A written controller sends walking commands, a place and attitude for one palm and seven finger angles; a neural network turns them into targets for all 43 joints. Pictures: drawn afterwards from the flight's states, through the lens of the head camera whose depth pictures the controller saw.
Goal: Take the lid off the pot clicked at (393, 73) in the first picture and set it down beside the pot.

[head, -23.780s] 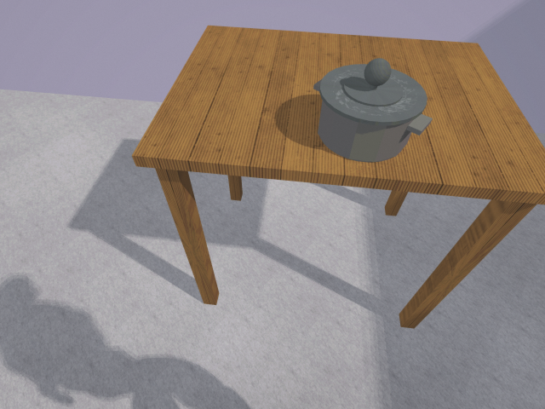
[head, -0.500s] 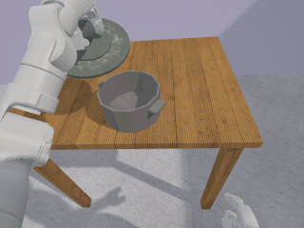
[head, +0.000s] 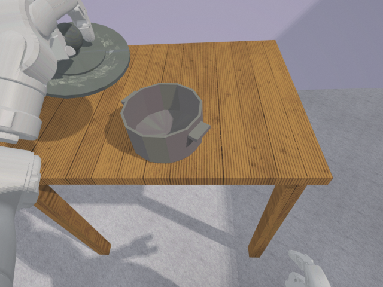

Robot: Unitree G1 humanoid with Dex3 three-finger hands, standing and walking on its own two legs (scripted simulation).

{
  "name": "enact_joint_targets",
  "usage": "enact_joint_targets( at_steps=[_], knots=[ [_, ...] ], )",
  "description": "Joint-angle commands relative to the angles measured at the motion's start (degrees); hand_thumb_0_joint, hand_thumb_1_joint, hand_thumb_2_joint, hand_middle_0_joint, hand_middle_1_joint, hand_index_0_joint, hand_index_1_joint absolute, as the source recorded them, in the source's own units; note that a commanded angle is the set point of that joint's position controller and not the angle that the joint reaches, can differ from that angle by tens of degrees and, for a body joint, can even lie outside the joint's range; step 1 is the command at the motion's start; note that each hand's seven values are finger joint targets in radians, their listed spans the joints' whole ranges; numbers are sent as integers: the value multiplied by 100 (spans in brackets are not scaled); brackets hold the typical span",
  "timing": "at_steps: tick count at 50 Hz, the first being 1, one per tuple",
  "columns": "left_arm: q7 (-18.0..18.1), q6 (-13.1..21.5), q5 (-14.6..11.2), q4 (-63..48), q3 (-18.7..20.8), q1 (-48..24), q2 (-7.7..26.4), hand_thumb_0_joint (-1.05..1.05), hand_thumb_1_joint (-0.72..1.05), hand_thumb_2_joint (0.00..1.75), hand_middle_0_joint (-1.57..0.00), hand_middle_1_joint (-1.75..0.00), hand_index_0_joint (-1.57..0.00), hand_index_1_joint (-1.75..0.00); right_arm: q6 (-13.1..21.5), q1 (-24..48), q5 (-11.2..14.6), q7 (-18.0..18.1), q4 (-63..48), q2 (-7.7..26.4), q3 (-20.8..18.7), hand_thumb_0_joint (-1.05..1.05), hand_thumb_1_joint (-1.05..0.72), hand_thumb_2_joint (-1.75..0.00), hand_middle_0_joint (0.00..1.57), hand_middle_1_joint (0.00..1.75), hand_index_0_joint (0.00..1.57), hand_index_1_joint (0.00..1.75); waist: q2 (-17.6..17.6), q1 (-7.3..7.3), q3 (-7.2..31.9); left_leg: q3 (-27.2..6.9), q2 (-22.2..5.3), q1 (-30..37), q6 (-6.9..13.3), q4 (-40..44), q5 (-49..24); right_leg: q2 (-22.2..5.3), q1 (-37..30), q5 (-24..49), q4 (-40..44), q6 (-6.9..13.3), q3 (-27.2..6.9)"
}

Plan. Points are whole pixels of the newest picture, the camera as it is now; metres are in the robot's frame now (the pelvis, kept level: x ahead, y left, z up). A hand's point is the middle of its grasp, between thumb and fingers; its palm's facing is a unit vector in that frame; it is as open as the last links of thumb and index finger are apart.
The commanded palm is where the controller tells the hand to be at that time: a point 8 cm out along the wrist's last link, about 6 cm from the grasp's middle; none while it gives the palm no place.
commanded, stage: move the lid sideways beside the pot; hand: left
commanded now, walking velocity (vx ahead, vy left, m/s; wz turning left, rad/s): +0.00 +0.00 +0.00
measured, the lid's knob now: (68, 37) +0.48 +0.23 +0.29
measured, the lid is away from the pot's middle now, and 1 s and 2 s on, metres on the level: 0.15 0.23 0.23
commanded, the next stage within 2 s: lower the lid onto the table in 0.82 s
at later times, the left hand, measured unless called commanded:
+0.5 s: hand (37, 38) +0.46 +0.27 +0.30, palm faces -0.10 -0.03 -1.00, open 7.5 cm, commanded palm +0.43 +0.28 +0.38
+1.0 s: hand (16, 41) +0.45 +0.30 +0.30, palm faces -0.09 -0.01 -1.00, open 7.5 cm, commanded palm +0.42 +0.29 +0.37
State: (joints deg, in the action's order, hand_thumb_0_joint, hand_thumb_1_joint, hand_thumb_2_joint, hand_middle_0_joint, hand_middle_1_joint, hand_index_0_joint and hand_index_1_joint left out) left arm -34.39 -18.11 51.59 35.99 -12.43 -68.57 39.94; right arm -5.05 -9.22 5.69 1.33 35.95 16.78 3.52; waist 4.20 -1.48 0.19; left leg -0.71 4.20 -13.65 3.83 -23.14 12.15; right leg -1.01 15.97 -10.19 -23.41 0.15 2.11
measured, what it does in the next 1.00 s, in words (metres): stands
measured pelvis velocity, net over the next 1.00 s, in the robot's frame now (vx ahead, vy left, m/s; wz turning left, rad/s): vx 0.01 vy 0.02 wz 0.03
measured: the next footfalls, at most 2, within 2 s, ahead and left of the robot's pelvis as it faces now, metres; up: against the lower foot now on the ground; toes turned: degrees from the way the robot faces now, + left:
none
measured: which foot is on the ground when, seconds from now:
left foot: down 0.00-1.00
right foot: down 0.00-1.00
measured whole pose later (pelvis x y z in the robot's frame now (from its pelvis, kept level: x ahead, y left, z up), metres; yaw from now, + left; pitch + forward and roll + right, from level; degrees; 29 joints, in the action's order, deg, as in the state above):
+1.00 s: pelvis +0.01 +0.02 +0.00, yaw +2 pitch +4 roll -1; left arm -35.2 -13.9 52.5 34.4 -9.2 -66.9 45.9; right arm -7.0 -10.1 5.8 0.8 36.2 17.0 2.9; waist 4.3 -0.6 -0.6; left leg -2.3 5.1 -14.1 5.0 -22.5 12.2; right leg -1.8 14.5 -9.4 -20.0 -0.4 3.6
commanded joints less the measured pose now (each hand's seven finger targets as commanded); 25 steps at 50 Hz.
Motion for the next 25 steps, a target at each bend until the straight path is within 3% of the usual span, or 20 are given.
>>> enact_joint_targets(
  at_steps=[1,2,3,4,6,7,8,9,10,11,12,13,14,16,17,19,21,22,23,25],
  knots=[
    [364,86,153,-808,642,-3531,1637,0,35,137,-106,-52,-108,-53,177,333,27,21,-745,763,-304,0,-90,-90,20,30,20,30,-190,-122,2341,-230,-164,696,14,163,-1602,1,-967,1224,94,298,-14],
    [387,112,280,-1172,895,-3803,1975,0,35,137,-106,-52,-108,-53,197,344,16,8,-783,697,-300,0,-90,-90,20,30,20,30,-91,-26,2639,-232,-173,774,12,192,-1737,37,-1144,1286,47,298,-49],
    [345,108,304,-986,655,-3707,1642,0,35,137,-106,-52,-108,-53,185,428,3,22,-806,679,-296,0,-90,-90,20,30,20,30,-59,-97,2521,-198,-159,813,46,114,-1831,46,-1010,1340,39,310,-22],
    [357,105,305,-983,766,-3607,1772,0,35,137,-106,-52,-108,-53,166,339,13,18,-781,681,-295,0,-90,-90,20,30,20,30,-101,-68,2598,-229,-178,851,40,122,-1957,47,-1043,1379,31,307,-17],
    [338,156,159,-1144,521,-3582,1514,0,35,137,-106,-52,-108,-53,139,300,19,-12,-773,747,-324,0,-90,-90,20,30,20,30,140,-162,2508,-299,-203,1066,-8,78,-2196,41,-829,1326,104,315,16],
    [369,189,278,-1519,887,-3809,1950,0,35,137,-106,-52,-108,-53,175,281,6,-18,-822,682,-318,0,-90,-90,20,30,20,30,151,-43,2827,-313,-203,1123,-1,109,-2329,77,-1035,1373,70,307,-23],
    [353,191,312,-1356,893,-3718,1927,0,35,137,-106,-52,-108,-53,173,332,-18,1,-822,702,-318,0,-90,-90,20,30,20,30,194,-75,2784,-295,-184,1136,31,46,-2440,79,-1006,1470,61,327,-21],
    [355,166,340,-1074,1089,-3520,2139,0,35,137,-106,-52,-108,-53,145,238,-9,10,-770,716,-311,0,-90,-90,20,30,20,30,-17,-49,2737,-288,-200,1044,33,60,-2450,78,-1049,1502,56,321,-8],
    [328,190,339,-1257,1113,-3619,2227,0,35,137,-106,-52,-108,-53,121,257,-4,9,-783,735,-311,0,-90,-90,20,30,20,30,50,-45,2776,-278,-197,1057,25,90,-2498,71,-1108,1575,74,316,-18],
    [353,231,222,-1169,1223,-3277,2319,0,35,137,-106,-52,-108,-53,112,142,-16,-8,-770,829,-346,0,-90,-90,20,30,20,30,96,-42,2763,-338,-226,1108,-13,36,-2748,43,-1077,1621,97,326,-6],
    [346,255,336,-1362,1280,-3594,2447,0,35,137,-106,-52,-108,-53,109,193,-12,-5,-793,749,-327,0,-90,-90,20,30,20,30,-23,-18,2843,-311,-224,1071,-14,91,-2691,84,-1171,1614,76,305,-22],
    [291,243,312,-1188,1069,-3594,2138,0,35,137,-106,-52,-108,-53,101,263,-7,1,-793,731,-328,0,-90,-90,20,30,20,30,-25,-78,2632,-308,-214,1060,13,69,-2622,79,-1031,1576,87,314,18],
    [290,231,279,-1145,1045,-3464,2100,0,35,137,-106,-52,-108,-53,82,205,27,-7,-775,724,-337,0,-90,-90,20,30,20,30,-76,-75,2604,-332,-246,1121,-2,84,-2713,88,-949,1525,93,301,36],
    [290,260,152,-1201,955,-3172,1976,0,35,137,-106,-52,-108,-53,72,154,10,-47,-782,820,-382,0,-90,-90,20,30,20,30,175,-94,2574,-386,-263,1296,-60,12,-3056,75,-809,1540,151,316,45],
    [301,276,277,-1492,1150,-3462,2254,0,35,137,-106,-52,-108,-53,77,163,-3,-47,-803,754,-370,0,-90,-90,20,30,20,30,81,-33,2768,-378,-266,1301,-58,57,-3018,115,-943,1533,128,299,22],
    [280,248,315,-1139,1086,-3324,2189,0,35,137,-106,-52,-108,-53,23,149,23,-33,-776,757,-344,0,-90,-90,20,30,20,30,-9,-68,2571,-370,-270,1208,-48,78,-2918,124,-842,1458,115,312,73],
    [302,292,193,-1243,1029,-3191,2120,0,35,137,-106,-52,-108,-53,20,105,8,-55,-782,843,-386,0,-90,-90,20,30,20,30,246,-97,2603,-421,-262,1361,-101,-7,-3133,95,-728,1430,174,330,65],
    [334,327,319,-1727,1353,-3623,2562,0,35,137,-106,-52,-108,-53,41,124,-12,-57,-815,784,-375,0,-90,-90,20,30,20,30,217,-1,3006,-417,-276,1425,-115,62,-3210,130,-1003,1510,117,316,25],
    [305,316,360,-1484,1274,-3539,2423,0,35,137,-106,-52,-108,-53,43,204,-22,-35,-838,766,-367,0,-90,-90,20,30,20,30,254,-44,2876,-401,-262,1421,-69,-13,-3296,132,-900,1543,101,339,33],
    [296,328,350,-1505,1414,-3502,2587,0,35,137,-106,-52,-108,-53,32,176,-22,-31,-824,774,-364,0,-90,-90,20,30,20,30,201,-10,2963,-401,-264,1423,-87,5,-3407,114,-1001,1629,113,328,20]
  ],
)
